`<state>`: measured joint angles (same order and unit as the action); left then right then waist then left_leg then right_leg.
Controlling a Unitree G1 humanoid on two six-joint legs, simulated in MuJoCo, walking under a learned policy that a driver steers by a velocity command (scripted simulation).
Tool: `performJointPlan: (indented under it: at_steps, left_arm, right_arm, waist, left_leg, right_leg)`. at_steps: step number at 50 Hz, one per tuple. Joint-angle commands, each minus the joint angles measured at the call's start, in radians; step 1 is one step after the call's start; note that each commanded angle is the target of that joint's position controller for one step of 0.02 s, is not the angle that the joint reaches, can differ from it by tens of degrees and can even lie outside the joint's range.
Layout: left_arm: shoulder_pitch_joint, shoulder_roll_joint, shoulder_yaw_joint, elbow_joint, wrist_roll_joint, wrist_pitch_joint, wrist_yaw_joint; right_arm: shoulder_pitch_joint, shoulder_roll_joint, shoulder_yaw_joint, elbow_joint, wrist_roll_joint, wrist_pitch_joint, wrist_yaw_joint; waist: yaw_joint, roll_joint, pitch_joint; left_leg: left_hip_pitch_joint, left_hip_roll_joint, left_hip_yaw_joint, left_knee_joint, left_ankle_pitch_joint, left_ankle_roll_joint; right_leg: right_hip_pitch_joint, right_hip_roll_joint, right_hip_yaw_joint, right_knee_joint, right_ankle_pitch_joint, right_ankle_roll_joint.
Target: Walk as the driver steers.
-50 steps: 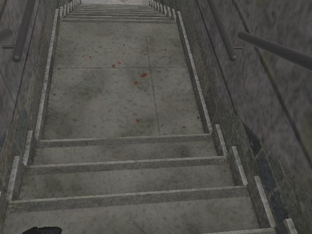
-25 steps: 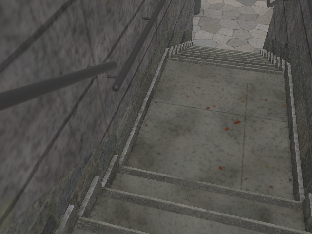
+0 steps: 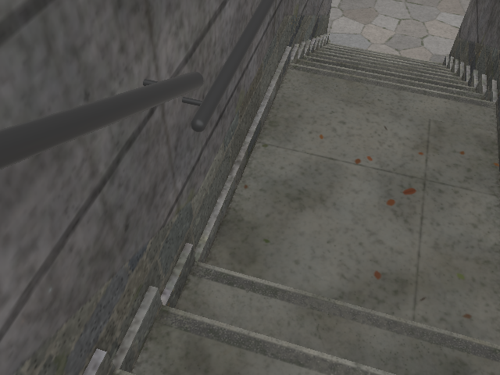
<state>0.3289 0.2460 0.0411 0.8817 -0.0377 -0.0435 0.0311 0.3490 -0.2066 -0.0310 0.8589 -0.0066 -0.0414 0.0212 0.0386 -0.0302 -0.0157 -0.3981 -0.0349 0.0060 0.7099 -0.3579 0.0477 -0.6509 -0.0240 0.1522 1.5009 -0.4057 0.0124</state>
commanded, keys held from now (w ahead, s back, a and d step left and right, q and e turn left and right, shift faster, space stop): w+e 0.96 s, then w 0.04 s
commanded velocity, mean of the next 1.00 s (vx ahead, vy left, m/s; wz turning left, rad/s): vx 0.50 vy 0.00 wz -0.44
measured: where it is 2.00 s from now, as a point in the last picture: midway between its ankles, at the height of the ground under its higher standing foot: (382, 298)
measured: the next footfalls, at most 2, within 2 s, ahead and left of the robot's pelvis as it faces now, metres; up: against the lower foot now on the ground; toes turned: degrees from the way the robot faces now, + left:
right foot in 0.32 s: +0.27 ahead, -0.18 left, -0.15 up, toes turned -5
left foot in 0.80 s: +0.59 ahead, -0.09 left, -0.31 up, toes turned -31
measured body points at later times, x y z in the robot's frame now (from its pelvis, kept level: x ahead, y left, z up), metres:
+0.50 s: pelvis +0.27 -0.11 -0.15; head +0.28 -0.13 +0.30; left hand +0.30 +0.12 -0.29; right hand +0.34 -0.39 -0.27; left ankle +0.28 +0.06 -0.72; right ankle +0.23 -0.17 -0.87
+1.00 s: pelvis +0.54 -0.16 -0.30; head +0.55 -0.15 +0.15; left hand +0.74 +0.03 -0.43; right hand +0.40 -0.35 -0.44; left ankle +0.56 -0.07 -1.02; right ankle +0.47 -0.32 -0.86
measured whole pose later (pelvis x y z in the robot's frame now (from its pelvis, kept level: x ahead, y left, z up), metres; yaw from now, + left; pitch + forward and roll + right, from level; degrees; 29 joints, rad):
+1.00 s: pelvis +0.54 -0.16 -0.30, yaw -32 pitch +1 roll +1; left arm 0.30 0.23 0.05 0.81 -0.05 0.02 0.06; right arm 0.47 -0.19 -0.04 0.93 -0.01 -0.08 0.02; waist 0.01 -0.04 -0.03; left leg -0.24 -0.07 0.04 0.61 -0.38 0.06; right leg -0.83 0.01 0.18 1.61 -0.24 -0.05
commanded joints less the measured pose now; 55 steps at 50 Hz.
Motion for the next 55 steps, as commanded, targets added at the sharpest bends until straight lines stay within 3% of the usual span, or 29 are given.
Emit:
performJointPlan:
  at_steps: [1, 2, 4, 7, 12, 15, 16, 17, 18, 19, 20, 21, 22, 23, 26, 28, 30, 31, 36, 38, 40, 41, 43, 45, 46, 48, 50, 53, 55]
  left_arm:
    - [0.065, 0.021, 0.01, -0.061, 0.037, 0.024, 0.013]
    - [0.119, 0.031, 0.018, -0.027, 0.033, 0.02, 0.004]
    - [-0.014, 0.084, 0.04, -0.071, 0.012, 0.009, -0.019]
    - [-0.132, 0.051, 0.028, -0.141, 0.06, 0.012, -0.051]
    - [-0.196, 0.057, 0.036, -0.165, 0.036, 0.054, -0.083]
    - [0.052, 0.074, 0.06, -0.077, 0.033, 0.05, -0.072]
    - [0.215, 0.089, 0.069, -0.037, 0.043, 0.023, -0.076]
    - [0.297, 0.145, 0.064, 0.026, 0.045, 0.009, -0.077]
    - [0.284, 0.158, 0.036, 0.016, 0.043, 0.001, -0.082]
    - [0.296, 0.168, 0.054, -0.006, 0.012, 0.015, -0.086]
    - [0.294, 0.234, 0.08, -0.002, 0.008, 0.023, -0.076]
    - [0.177, 0.195, 0.067, -0.036, 0.025, 0.015, -0.065]
    - [0.07, 0.154, 0.047, -0.077, 0.039, -0.006, -0.064]
    - [-0.001, 0.093, 0.026, -0.089, 0.045, -0.036, -0.057]
    - [0.051, 0.111, 0.034, -0.069, 0.032, -0.046, -0.011]
    - [0.061, 0.118, 0.037, -0.078, 0.036, -0.032, 0.007]
    - [0.179, 0.059, 0.029, -0.042, -0.016, -0.034, 0.041]
    - [0.161, 0.05, 0.025, -0.031, -0.021, -0.028, 0.049]
    - [0.187, 0.023, 0.028, -0.016, 0.008, 0.012, 0.026]
    - [0.13, -0.008, 0.016, -0.05, -0.005, 0.032, 0.054]
    - [0.086, 0.007, 0.012, -0.029, 0.007, 0.04, 0.032]
    - [0.247, -0.087, -0.003, 0.005, 0.013, 0.036, -0.003]
    - [0.333, 0.003, -0.005, -0.016, -0.035, 0.002, -0.017]
    - [0.098, 0.108, 0.022, -0.109, -0.04, 0.029, 0.029]
    - [0.007, 0.133, 0.031, -0.135, -0.036, 0.059, 0.047]
    - [0.01, 0.107, 0.039, -0.13, -0.025, 0.069, 0.044]
    - [-0.061, 0.063, 0.036, -0.166, 0.007, 0.033, 0.03]
    - [-0.05, -0.052, 0.008, -0.156, 0.005, 0.023, -0.027]
    - [-0.141, -0.015, 0.018, -0.171, 0.015, 0.027, -0.042]
  right_arm:
    - [-0.039, -0.168, -0.028, -0.056, -0.016, -0.038, -0.046]
    - [0.006, -0.209, -0.041, -0.032, -0.034, -0.041, -0.06]
    - [0.063, -0.132, -0.027, 0.002, 0.003, -0.059, -0.078]
    - [0.057, -0.121, -0.016, 0.017, 0.033, -0.053, -0.111]
    - [0.076, -0.154, -0.034, 0.033, 0.008, -0.014, -0.091]
    - [0.048, -0.167, -0.043, 0.059, 0.031, 0.0, -0.067]
    - [0.032, -0.196, -0.047, 0.074, 0.017, -0.01, -0.071]
    - [0.073, -0.119, -0.04, 0.065, -0.022, -0.025, -0.076]
    - [0.261, -0.051, -0.016, 0.043, -0.01, -0.063, -0.059]
    - [0.212, -0.115, -0.016, -0.024, -0.002, -0.087, -0.049]
    - [0.054, -0.138, -0.026, -0.093, 0.066, -0.1, -0.052]
    - [-0.083, -0.16, -0.036, -0.112, 0.084, -0.088, -0.079]
    - [-0.115, -0.171, -0.042, -0.122, 0.064, -0.075, -0.093]
    - [-0.073, -0.174, -0.053, -0.089, 0.044, -0.066, -0.091]
    - [-0.173, -0.121, -0.048, -0.126, -0.04, -0.057, -0.08]
    - [-0.134, -0.128, -0.048, -0.124, -0.033, -0.051, -0.064]
    - [-0.319, -0.123, -0.037, -0.166, -0.022, -0.086, -0.044]
    - [-0.332, -0.095, -0.031, -0.19, -0.047, -0.094, -0.03]
    - [-0.321, -0.049, -0.032, -0.316, -0.01, -0.051, -0.022]
    - [-0.173, -0.103, -0.051, -0.266, 0.004, -0.04, -0.034]
    - [0.138, -0.118, -0.074, -0.143, 0.007, -0.064, -0.015]
    - [0.294, -0.109, -0.064, -0.089, -0.01, -0.069, 0.006]
    - [0.328, -0.14, -0.057, -0.077, 0.009, -0.049, 0.014]
    - [0.147, -0.176, -0.072, -0.07, 0.006, -0.039, 0.011]
    - [0.032, -0.094, -0.036, -0.085, -0.017, -0.044, 0.011]
    - [-0.013, -0.028, -0.004, -0.046, -0.008, -0.067, 0.005]
    - [-0.006, -0.07, -0.013, -0.022, -0.009, -0.083, -0.02]
    - [0.098, -0.137, -0.023, 0.073, -0.033, -0.061, -0.038]
    - [0.198, -0.05, -0.004, 0.123, 0.021, -0.055, -0.046]
  waist:
    - [0.039, 0.092, 0.077]
    - [0.052, 0.143, 0.008]
    - [0.009, 0.146, 0.037]
    - [-0.007, 0.149, 0.022]
    - [-0.046, 0.134, 0.074]
    - [0.036, 0.074, 0.059]
    - [0.141, 0.019, -0.004]
    - [0.132, -0.282, 0.014]
    - [-0.012, -0.449, -0.114]
    - [0.031, -0.351, -0.281]
    - [0.055, -0.148, -0.227]
    - [0.011, 0.077, -0.123]
    - [-0.045, 0.099, -0.042]
    - [-0.105, 0.091, -0.003]
    - [-0.077, -0.014, 0.013]
    - [-0.094, -0.042, -0.049]
    - [-0.015, 0.048, 0.007]
    - [-0.014, 0.054, 0.031]
    - [0.015, -0.104, 0.014]
    - [-0.029, -0.058, 0.048]
    - [-0.158, -0.004, -0.053]
    - [-0.134, 0.262, -0.198]
    - [-0.127, 0.378, -0.233]
    - [-0.058, 0.109, -0.052]
    - [-0.02, -0.016, 0.081]
    - [0.028, 0.037, 0.165]
    - [0.01, 0.099, 0.165]
    - [0.013, 0.133, -0.009]
    - [-0.053, 0.117, 0.019]
  left_leg:
    - [-0.163, 0.342, -0.395, -0.328, 0.249, 0.25]
    - [-0.146, 0.311, -0.327, -0.275, 0.316, 0.229]
    - [-0.024, 0.291, -0.297, -0.206, 0.169, 0.182]
    - [-0.106, 0.188, -0.083, -0.121, 0.009, 0.087]
    - [-0.105, 0.242, -0.049, 0.069, 0.047, 0.051]
    - [0.08, 0.259, -0.026, 0.433, 0.375, -0.004]
    - [0.073, 0.196, 0.028, 0.797, 0.445, -0.019]
    - [-0.309, 0.067, 0.079, 1.29, -0.352, -0.051]
    - [-0.601, 0.072, -0.061, 1.445, -0.483, -0.061]
    - [-0.645, 0.059, -0.084, 1.419, -0.429, -0.09]
    - [-0.778, 0.053, -0.099, 1.305, -0.298, -0.08]
    - [-0.795, 0.124, -0.135, 1.126, -0.174, -0.06]
    - [-0.717, 0.127, -0.167, 1.059, -0.12, -0.045]
    - [-0.657, 0.161, -0.228, 0.84, 0.04, -0.028]
    - [-0.465, 0.136, -0.154, 0.442, 0.244, -0.074]
    - [-0.383, 0.119, -0.131, 0.413, 0.421, -0.081]
    - [-0.295, 0.056, -0.103, 0.038, 0.769, -0.044]
    - [-0.081, 0.02, -0.061, -0.124, 0.978, -0.033]
    - [0.091, -0.03, -0.096, -0.206, 0.841, -0.045]
    - [0.018, 0.104, -0.211, -0.509, 0.815, -0.051]
    - [0.42, 0.172, -0.173, -0.531, 0.916, -0.038]
    - [0.939, 0.281, -0.238, -0.068, 1.153, 0.051]
    - [0.987, 0.431, -0.413, 0.002, 1.025, 0.162]
    - [0.532, 0.508, -0.633, -0.317, 0.176, 0.316]
    - [0.238, 0.475, -0.607, -0.386, 0.09, 0.284]
    - [-0.013, 0.306, -0.353, -0.358, 0.214, 0.155]
    - [-0.139, 0.165, -0.14, -0.394, 0.474, 0.09]
    - [0.03, 0.235, -0.179, -0.287, 0.698, 0.132]
    - [0.28, 0.236, -0.225, -0.193, 0.56, 0.13]
  right_leg:
    - [-0.046, -0.079, 0.02, -0.31, 0.242, 0.034]
    - [0.018, -0.049, -0.014, -0.252, 0.383, 0.034]
    - [-0.157, -0.051, 0.109, -0.386, 0.627, 0.002]
    - [0.05, 0.008, 0.007, -0.736, 0.971, -0.016]
    - [0.204, 0.028, -0.113, -0.77, 0.753, -0.032]
    - [0.366, -0.008, -0.151, -1.07, 0.509, -0.111]
    - [0.579, 0.021, -0.19, -1.214, 0.644, -0.151]
    - [0.829, -0.055, -0.086, -1.039, 1.061, -0.182]
    - [1.054, -0.131, 0.132, -0.716, 1.409, -0.259]
    - [1.075, -0.205, 0.324, -0.849, 1.124, -0.38]
    - [1.004, -0.294, 0.564, -1.052, 0.544, -0.471]
    - [0.839, -0.309, 0.654, -1.083, 0.274, -0.436]
    - [0.634, -0.308, 0.699, -1.084, 0.265, -0.419]
    - [0.501, -0.27, 0.621, -1.027, 0.36, -0.359]
    - [0.332, -0.095, 0.359, -1.026, 0.687, -0.283]
    - [0.339, -0.07, 0.297, -0.967, 0.884, -0.277]
    - [0.286, 0.03, 0.235, -0.912, 0.512, -0.222]
    - [0.104, 0.114, 0.149, -0.909, 0.36, -0.18]
    - [0.215, 0.139, 0.29, -0.722, 0.264, -0.19]
    - [0.468, 0.129, 0.281, -0.51, 0.275, -0.171]
    - [0.35, 0.171, 0.192, -0.092, 0.184, -0.144]
    - [-0.119, 0.275, 0.165, 0.315, -0.453, -0.12]
    - [-0.504, 0.189, 0.181, 0.648, -0.428, -0.1]
    - [-0.503, 0.059, 0.032, 0.509, -0.117, -0.073]
    - [-0.407, 0.019, 0.06, 0.452, -0.006, -0.081]
    - [-0.302, -0.031, 0.106, 0.169, 0.185, -0.074]
    - [-0.107, -0.027, 0.043, -0.315, 0.417, -0.043]
    - [0.01, -0.035, -0.047, -0.367, 0.565, -0.045]
    - [-0.227, -0.055, 0.043, -0.483, 0.609, -0.075]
